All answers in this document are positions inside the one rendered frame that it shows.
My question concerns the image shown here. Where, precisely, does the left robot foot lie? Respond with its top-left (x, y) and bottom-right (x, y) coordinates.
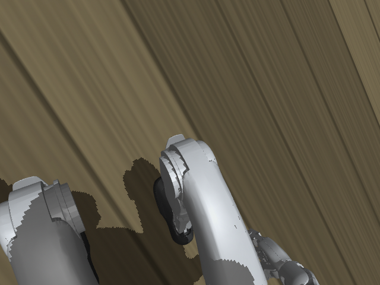
top-left (80, 232), bottom-right (99, 284)

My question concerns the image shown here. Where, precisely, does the right robot hand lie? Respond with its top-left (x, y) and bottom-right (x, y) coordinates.
top-left (247, 228), bottom-right (292, 280)

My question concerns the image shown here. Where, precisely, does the right robot arm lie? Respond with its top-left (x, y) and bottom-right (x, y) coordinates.
top-left (278, 261), bottom-right (319, 285)

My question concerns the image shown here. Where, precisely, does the right robot foot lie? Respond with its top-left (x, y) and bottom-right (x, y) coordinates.
top-left (153, 177), bottom-right (194, 245)

